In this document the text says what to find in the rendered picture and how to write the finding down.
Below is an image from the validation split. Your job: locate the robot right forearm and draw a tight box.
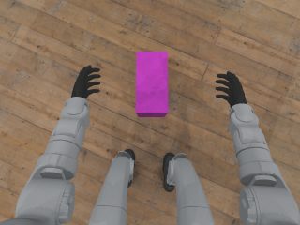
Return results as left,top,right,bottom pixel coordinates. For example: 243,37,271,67
228,103,300,225

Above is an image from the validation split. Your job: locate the robot right shin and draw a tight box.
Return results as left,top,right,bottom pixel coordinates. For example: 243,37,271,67
166,153,191,186

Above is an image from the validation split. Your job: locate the robot left forearm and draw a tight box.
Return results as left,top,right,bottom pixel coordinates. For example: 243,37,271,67
15,97,90,217

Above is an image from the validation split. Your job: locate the robot left upper arm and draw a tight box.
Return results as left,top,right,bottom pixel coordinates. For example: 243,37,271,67
0,177,76,225

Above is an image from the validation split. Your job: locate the robot right upper arm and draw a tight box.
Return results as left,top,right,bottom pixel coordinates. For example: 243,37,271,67
239,185,300,225

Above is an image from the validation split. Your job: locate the robot right hand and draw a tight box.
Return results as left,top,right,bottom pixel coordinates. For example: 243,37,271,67
215,71,247,107

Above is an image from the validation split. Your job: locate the left robot thigh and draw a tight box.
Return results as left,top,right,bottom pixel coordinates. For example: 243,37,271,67
88,156,135,225

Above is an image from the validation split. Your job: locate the carton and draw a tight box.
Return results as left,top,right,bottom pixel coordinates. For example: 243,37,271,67
135,52,169,117

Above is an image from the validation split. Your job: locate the robot left hand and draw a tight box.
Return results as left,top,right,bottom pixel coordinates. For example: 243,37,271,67
71,65,101,99

